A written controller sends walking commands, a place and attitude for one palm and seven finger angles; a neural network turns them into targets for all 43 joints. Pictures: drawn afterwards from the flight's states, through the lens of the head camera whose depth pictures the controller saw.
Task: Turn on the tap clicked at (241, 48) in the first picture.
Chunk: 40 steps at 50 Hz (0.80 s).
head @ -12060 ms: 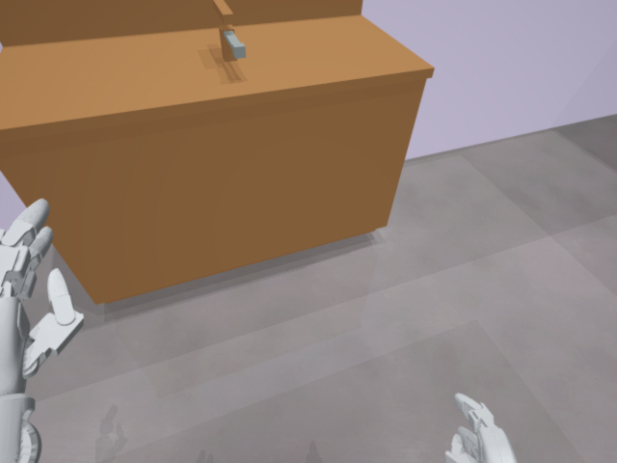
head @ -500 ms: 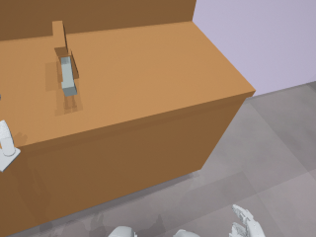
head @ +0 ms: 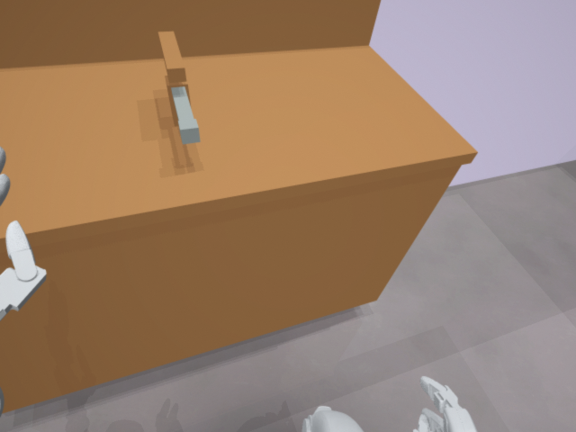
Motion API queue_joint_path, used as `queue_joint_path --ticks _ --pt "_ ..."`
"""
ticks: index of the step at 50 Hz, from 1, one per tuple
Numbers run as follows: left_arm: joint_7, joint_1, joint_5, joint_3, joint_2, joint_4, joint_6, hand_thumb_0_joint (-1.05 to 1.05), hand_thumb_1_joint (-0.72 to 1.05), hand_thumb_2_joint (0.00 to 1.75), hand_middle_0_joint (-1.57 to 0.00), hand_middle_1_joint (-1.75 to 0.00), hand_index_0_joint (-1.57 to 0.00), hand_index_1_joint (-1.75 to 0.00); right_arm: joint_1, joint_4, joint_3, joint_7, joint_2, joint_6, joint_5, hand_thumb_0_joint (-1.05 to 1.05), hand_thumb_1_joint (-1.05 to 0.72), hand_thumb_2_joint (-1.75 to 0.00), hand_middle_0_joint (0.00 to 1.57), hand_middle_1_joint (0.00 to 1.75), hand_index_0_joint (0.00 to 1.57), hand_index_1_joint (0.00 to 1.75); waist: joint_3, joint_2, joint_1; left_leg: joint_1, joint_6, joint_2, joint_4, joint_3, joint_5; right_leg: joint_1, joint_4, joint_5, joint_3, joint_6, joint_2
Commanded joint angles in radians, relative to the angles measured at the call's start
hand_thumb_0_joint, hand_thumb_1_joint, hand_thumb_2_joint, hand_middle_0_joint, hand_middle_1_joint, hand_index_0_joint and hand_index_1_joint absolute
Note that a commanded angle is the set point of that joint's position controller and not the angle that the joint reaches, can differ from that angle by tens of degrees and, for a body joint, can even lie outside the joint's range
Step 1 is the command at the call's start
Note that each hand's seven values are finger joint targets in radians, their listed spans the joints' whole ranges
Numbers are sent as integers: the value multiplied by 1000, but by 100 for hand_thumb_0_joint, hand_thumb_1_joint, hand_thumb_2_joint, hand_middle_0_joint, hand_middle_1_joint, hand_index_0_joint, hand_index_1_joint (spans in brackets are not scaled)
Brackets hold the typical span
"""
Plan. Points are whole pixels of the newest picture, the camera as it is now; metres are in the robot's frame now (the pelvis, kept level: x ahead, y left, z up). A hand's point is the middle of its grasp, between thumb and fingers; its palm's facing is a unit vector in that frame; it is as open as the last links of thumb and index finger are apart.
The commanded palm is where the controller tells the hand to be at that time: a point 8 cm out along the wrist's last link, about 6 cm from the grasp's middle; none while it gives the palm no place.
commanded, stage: come to a stop and stand still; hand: left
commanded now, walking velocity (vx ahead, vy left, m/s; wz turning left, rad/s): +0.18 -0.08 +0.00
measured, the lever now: (189, 131) +0.51 +0.21 +0.12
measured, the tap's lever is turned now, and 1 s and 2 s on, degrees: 0 0 0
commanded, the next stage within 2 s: look again from close up in 0.44 s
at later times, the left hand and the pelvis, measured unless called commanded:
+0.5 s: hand (12, 297) +0.18 +0.26 +0.20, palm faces +0.43 -0.82 -0.37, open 7.4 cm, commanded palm +0.12 +0.29 +0.21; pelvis -0.03 +0.00 +0.02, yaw +2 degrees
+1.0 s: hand (23, 236) +0.24 +0.29 +0.18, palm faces +0.38 -0.84 -0.38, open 7.4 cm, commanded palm +0.18 +0.32 +0.21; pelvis +0.02 +0.04 +0.03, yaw +0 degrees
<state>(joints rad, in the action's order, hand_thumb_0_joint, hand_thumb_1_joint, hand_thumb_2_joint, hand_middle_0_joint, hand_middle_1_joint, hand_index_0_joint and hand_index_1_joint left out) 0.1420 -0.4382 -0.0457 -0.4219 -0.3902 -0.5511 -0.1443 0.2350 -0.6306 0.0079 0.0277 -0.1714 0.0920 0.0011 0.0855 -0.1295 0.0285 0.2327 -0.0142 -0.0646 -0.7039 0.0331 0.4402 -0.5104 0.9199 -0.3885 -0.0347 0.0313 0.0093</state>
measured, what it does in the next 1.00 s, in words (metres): steps on the spot: right foot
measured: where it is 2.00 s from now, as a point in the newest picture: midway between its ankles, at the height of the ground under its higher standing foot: outside the picture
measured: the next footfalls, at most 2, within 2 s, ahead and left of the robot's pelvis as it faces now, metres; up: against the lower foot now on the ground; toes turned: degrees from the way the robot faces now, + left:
right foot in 0.20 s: +0.04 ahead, -0.07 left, +0.00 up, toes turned +1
right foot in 1.84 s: +0.23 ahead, -0.12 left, +0.00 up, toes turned -8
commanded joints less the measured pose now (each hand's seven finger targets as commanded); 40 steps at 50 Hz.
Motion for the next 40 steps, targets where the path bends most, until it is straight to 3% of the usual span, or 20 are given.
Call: queue_joint_path --ticks 1,2,6,9,10,11,12,13,15,19,20,23,26,27,28,30,32,36,37,40 --pt "6 137 32 -70 -165 -200 -114 0 90 90 -20 -30 -20 -30 -55 123 55 -40 -137 72 -12 0 -90 -90 20 30 20 30 -58 288 -60 -23 -146 291 299 -348 -527 -73 245 -23 -12 10 -56" --pt "1 105 19 -78 -168 -214 -113 0 90 90 -20 -30 -20 -30 -59 149 61 -48 -145 66 -25 0 -90 -90 20 30 20 30 -97 224 -51 -54 -156 287 281 -334 -482 -52 177 -45 14 6 -61" --pt "-25 16 3 -92 -149 -83 -99 0 90 90 -20 -30 -20 -30 -56 178 49 -51 -163 20 -25 0 -90 -90 20 30 20 30 -91 294 -44 107 -131 275 237 -290 -232 175 -180 34 89 18 -50" --pt "-30 69 2 -91 -164 -39 -86 0 90 90 -20 -30 -20 -30 -54 188 41 -37 -159 1 -25 0 -90 -90 20 30 20 30 -91 191 -51 249 -89 213 138 -241 63 400 -475 79 75 35 -23" --pt "-28 90 2 -91 -174 -27 -82 0 90 90 -20 -30 -20 -30 -53 188 44 -30 -154 -4 -24 0 -90 -90 20 30 20 30 -92 77 -51 318 -70 148 -4 -172 114 437 -527 19 -49 86 54" --pt "-21 117 -5 -89 -177 -37 -82 0 90 90 -20 -30 -20 -30 -46 192 51 -27 -151 -3 -25 0 -90 -90 20 30 20 30 -121 -47 -50 402 -37 63 -203 -74 89 472 -605 -105 -288 170 202" --pt "-23 113 -21 -49 -148 -49 -68 0 90 90 -20 -30 -20 -30 -44 202 80 -29 -175 5 -46 0 -90 -90 20 30 20 30 -119 -161 -36 381 -13 26 -388 -63 41 402 -687 -145 -479 190 289" --pt "-19 102 -22 -27 -141 -95 -68 0 90 90 -20 -30 -20 -30 -61 200 73 -30 -182 12 -37 0 -90 -90 20 30 20 30 -79 -52 -36 352 -4 60 -415 -121 -19 292 -703 -105 -495 213 313" --pt "-5 90 -18 -38 -168 -176 -77 0 90 90 -20 -30 -20 -30 -70 180 36 -28 -140 6 -28 0 -90 -90 20 30 20 30 -62 123 -42 273 -8 128 -287 -127 -40 212 -655 29 -346 239 311" --pt "30 67 -8 -69 -199 -253 -96 0 90 90 -20 -30 -20 -30 -90 170 20 5 -119 32 -4 0 -90 -90 20 30 20 30 -136 175 -25 -78 -19 75 213 1 -164 163 -581 -49 -115 112 179" --pt "32 84 -10 -66 -197 -273 -104 0 90 90 -20 -30 -20 -30 -91 173 28 13 -133 43 -2 0 -90 -90 20 30 20 30 -141 228 -24 -137 -29 102 286 -26 -163 157 -536 -74 -89 81 140" --pt "34 68 -3 -84 -199 -204 -112 0 90 90 -20 -30 -20 -30 -96 172 21 19 -140 66 -8 0 -90 -90 20 30 20 30 -129 429 -20 -46 -93 283 458 -342 -22 192 -336 -10 31 -2 -2" --pt "23 65 10 -56 -151 -96 -98 0 90 90 -20 -30 -20 -30 -92 178 28 9 -150 65 -19 0 -90 -90 20 30 20 30 -80 264 -17 128 -79 238 418 -253 39 360 -469 98 25 -9 1" --pt "28 1016 8 -286 -904 -383 -277 0 90 90 -20 -30 -20 -30 85 263 -132 76 -189 91 -68 0 -90 -90 20 30 20 30 -144 410 -62 76 -44 147 333 -120 -60 299 -465 -14 6 -64 -4" --pt "0 588 29 -228 -339 89 -191 0 90 90 -20 -30 -20 -30 -45 206 -34 43 -47 125 -49 0 -90 -90 20 30 20 30 -229 273 -1 32 -32 186 272 -113 -112 213 -480 -51 37 -23 41" --pt "-34 375 3 -101 -262 184 -173 0 90 90 -20 -30 -20 -30 10 192 17 10 -179 131 2 0 -90 -90 20 30 20 30 -190 80 -2 30 1 106 183 -48 -166 283 -575 210 -155 20 72" --pt "-60 148 -28 44 -61 241 -147 0 90 90 -20 -30 -20 -30 4 205 20 -30 -169 127 -15 0 -90 -90 20 30 20 30 -176 -18 7 60 0 79 123 -13 -193 356 -606 328 -219 16 138" --pt "-45 91 -1 26 -109 51 -90 0 90 90 -20 -30 -20 -30 -85 217 17 -27 -169 96 -14 0 -90 -90 20 30 20 30 -122 -13 -7 -72 -12 114 211 -20 -211 202 -650 156 -125 -20 87" --pt "-35 118 -3 -34 -180 -11 -92 0 90 90 -20 -30 -20 -30 -110 229 15 -16 -177 88 -5 0 -90 -90 20 30 20 30 -116 39 -4 -78 -8 119 254 -18 -231 210 -642 156 -102 -22 61" --pt "-24 95 0 -92 -186 -60 -100 0 90 90 -20 -30 -20 -30 -134 235 2 10 -161 73 12 0 -90 -90 20 30 20 30 -162 136 -7 -56 -11 130 298 -22 -297 294 -598 265 -60 -16 33"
